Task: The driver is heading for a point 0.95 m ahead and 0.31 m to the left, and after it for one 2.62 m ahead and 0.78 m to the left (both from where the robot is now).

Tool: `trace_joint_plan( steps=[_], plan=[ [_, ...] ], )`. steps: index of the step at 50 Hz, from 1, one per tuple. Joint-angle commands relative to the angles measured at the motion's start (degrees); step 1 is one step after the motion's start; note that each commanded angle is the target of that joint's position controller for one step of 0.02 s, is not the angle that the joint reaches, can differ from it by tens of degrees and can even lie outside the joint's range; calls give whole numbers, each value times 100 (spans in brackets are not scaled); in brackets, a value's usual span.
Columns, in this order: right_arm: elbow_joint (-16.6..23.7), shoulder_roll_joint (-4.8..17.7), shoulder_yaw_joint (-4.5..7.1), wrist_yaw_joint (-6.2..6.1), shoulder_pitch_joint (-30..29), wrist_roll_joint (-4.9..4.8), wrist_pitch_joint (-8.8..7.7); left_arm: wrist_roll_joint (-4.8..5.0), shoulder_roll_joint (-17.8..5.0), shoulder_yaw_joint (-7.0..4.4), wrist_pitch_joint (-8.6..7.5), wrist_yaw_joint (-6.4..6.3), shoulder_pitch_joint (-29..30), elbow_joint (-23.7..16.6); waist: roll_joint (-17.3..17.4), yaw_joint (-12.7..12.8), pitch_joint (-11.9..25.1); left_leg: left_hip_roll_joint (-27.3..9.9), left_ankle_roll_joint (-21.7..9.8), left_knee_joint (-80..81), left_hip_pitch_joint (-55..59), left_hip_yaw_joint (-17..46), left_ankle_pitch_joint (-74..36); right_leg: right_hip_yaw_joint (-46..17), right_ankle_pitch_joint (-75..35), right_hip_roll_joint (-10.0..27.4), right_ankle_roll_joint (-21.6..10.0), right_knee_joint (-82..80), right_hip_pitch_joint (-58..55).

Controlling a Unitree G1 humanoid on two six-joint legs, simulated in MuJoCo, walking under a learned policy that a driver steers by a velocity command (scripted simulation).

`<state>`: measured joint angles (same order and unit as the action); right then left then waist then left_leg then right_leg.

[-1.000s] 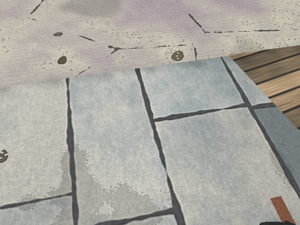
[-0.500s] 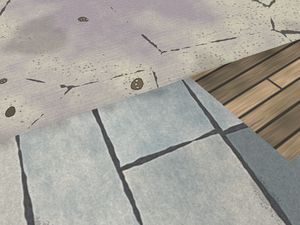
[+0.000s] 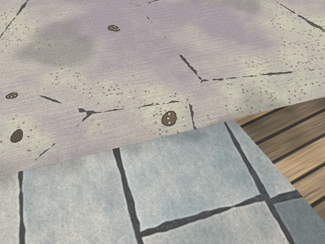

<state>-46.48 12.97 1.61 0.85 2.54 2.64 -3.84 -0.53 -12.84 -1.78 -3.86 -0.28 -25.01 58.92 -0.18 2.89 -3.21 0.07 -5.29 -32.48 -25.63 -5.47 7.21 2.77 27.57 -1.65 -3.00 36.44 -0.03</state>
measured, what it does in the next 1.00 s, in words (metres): walks ahead, turning left: right foot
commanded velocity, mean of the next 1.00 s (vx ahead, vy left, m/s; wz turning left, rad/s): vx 0.50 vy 0.00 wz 0.33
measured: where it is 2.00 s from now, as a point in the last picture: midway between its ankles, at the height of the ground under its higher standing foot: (113, 144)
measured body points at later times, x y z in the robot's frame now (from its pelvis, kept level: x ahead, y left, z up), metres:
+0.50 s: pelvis +0.26 -0.01 +0.00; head +0.30 -0.02 +0.45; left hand +0.46 +0.22 -0.09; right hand +0.20 -0.26 -0.14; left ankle +0.11 +0.08 -0.72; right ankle +0.39 -0.10 -0.72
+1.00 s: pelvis +0.50 +0.03 +0.01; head +0.53 +0.05 +0.45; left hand +0.37 +0.25 -0.14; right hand +0.78 -0.10 -0.10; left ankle +0.59 +0.16 -0.70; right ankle +0.40 -0.10 -0.72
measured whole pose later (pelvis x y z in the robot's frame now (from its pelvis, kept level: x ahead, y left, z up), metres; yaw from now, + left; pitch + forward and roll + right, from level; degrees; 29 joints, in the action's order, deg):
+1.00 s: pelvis +0.50 +0.03 +0.01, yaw +23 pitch +1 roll -1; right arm -44.2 12.5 2.7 3.8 1.3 2.3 0.7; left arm -1.2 -12.2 -3.0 -4.4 -1.3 -23.7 55.4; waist 0.9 3.3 -3.8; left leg -2.1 -7.1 -37.3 -31.1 -6.8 8.8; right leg 19.1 22.9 1.8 1.2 17.8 -5.7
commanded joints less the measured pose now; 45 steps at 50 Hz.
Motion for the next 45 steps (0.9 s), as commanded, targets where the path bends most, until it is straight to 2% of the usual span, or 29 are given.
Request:
trace_joint_plan(
  steps=[1,2,3,4,5,7,10,13,16,19,21,22,23,24,25,26,27,28,29,30,31,33,35,37,41,45],
  plan=[
    [-414,1361,433,-55,2116,-159,49,-25,-772,-178,-57,-10,-114,-415,627,-761,1386,-2174,-1131,1636,3874,3962,1119,-741,-6,3,-261,3803,3536],
    [-320,1000,339,-38,1539,-195,41,-17,-724,-183,-88,28,238,-527,382,-561,652,-1996,-989,1800,3001,3125,988,-665,-570,254,-283,3609,3578],
    [-305,712,263,-16,1262,-171,7,-14,-596,-159,-93,49,403,-536,219,-418,354,-1723,-826,2024,2432,2574,585,-609,-919,460,-277,3280,3388],
    [-364,571,219,-25,1194,-188,-29,-85,-522,-156,-35,68,405,-513,315,-280,174,-1491,-685,2150,2030,2135,161,-566,-1054,575,-222,3033,3151],
    [-439,462,182,-36,1203,-193,-61,-142,-424,-134,41,102,280,-462,426,-159,183,-1348,-607,2260,1764,1813,-94,-530,-1134,638,-149,2866,2873],
    [-605,504,186,-37,1504,-208,-151,-159,-321,-126,131,159,352,-468,383,-108,182,-1255,-657,2373,1659,1519,-641,-412,-1259,651,-43,2715,2834],
    [-778,627,209,-45,1828,-220,-186,-160,-323,-123,188,202,1039,-677,326,-179,-69,-1174,-698,2632,1769,1234,-679,-266,-1806,806,119,2176,3443],
    [-915,534,167,-46,2146,-237,-162,-135,-294,-93,173,206,1823,-942,296,-348,-246,-1012,-672,2658,1919,1104,-997,-122,-2346,822,265,1224,3702],
    [-1006,623,179,-70,2412,-221,-145,-101,-219,-38,147,197,2370,-1121,343,-508,-238,-958,-651,2473,2103,1099,-1438,-6,-2675,631,342,375,3499],
    [-1074,675,192,-105,2610,-186,-104,-73,-281,-27,111,168,2769,-1296,398,-632,-215,-1039,-685,2161,2474,1263,-1810,-12,-2644,500,333,-55,3422],
    [-1061,762,227,-139,2554,-153,-75,-53,-392,-50,61,147,2821,-1399,454,-577,-192,-1143,-658,1909,2637,1441,-2044,-89,-2350,448,257,-266,3228],
    [-1033,808,250,-154,2449,-135,-60,-43,-459,-72,26,132,2672,-1399,477,-468,-146,-1174,-603,1727,2636,1510,-2198,-117,-2123,397,198,-415,2939],
    [-992,874,279,-162,2305,-128,-49,-39,-540,-111,-18,104,2318,-1324,495,-290,-28,-1151,-522,1406,2556,1531,-2516,-101,-1887,288,125,-599,2417],
    [-959,914,300,-151,2168,-156,-43,-62,-640,-174,-82,56,1616,-1116,338,28,291,-944,-413,641,2379,1394,-2836,-16,-1926,150,22,-998,1481],
    [-886,758,270,-130,2141,-197,-59,-168,-935,-286,-169,-23,679,-883,-30,372,918,-574,-282,-632,1738,1144,-2263,-433,-1883,581,-182,-1137,102],
    [-613,289,170,-124,2337,-328,-71,-317,-1489,-409,-197,-102,-80,-923,-881,466,1879,33,-88,-2482,418,713,42,-2306,-1026,2230,-490,-1378,-1417],
    [-544,284,211,-135,2712,-359,-22,-200,-1647,-460,-63,-76,177,-931,-1766,166,2182,522,-60,-3534,-780,676,2394,-4209,-677,2872,-968,-2181,-1661],
    [-672,647,301,-164,2492,-234,74,-139,-1060,-337,5,-56,742,-1080,-737,-37,1303,19,-111,-3929,-1065,936,2029,-3535,-43,2636,-862,-2217,-889],
    [-641,572,307,-101,2137,-196,88,-99,-630,-229,-14,-36,1139,-1145,-272,-95,623,-183,-86,-3793,-1037,941,1532,-2686,-240,2320,-739,-2364,-99],
    [-600,399,295,-59,2010,-193,113,-118,-480,-189,-43,-38,1310,-1139,-308,-226,318,-343,-43,-3567,-854,907,1239,-2010,-802,2060,-571,-2546,420],
    [-562,375,311,-16,1939,-114,179,-96,-391,-164,-87,-66,1268,-1069,-474,-308,167,-458,18,-3397,-731,891,1105,-1504,-1320,1872,-470,-2629,710],
    [-522,263,303,60,1935,-72,315,-70,-383,-171,-198,-71,1062,-965,-514,-397,199,-481,116,-3408,-621,796,863,-934,-2049,1739,-428,-2697,849],
    [-354,251,305,107,1605,-80,397,-27,-468,-207,-286,-60,881,-888,-451,-427,149,-544,185,-3304,-943,745,530,-524,-2489,1729,-478,-2783,752],
    [-172,261,293,147,1194,-75,443,-48,-494,-225,-304,-56,696,-822,-407,-381,54,-604,246,-3062,-1311,701,160,-201,-2684,1704,-523,-2839,622],
    [174,193,209,241,384,-85,424,-70,-536,-231,-283,-53,509,-748,-372,-262,-163,-552,281,-1799,-1327,447,-576,422,-3065,1586,-501,-2841,530],
    [490,205,149,311,-288,-54,406,-69,-719,-275,-232,-90,169,-642,-377,-76,-300,-461,78,-882,-1098,25,-554,801,-3524,1765,-467,-2718,77]
  ],
)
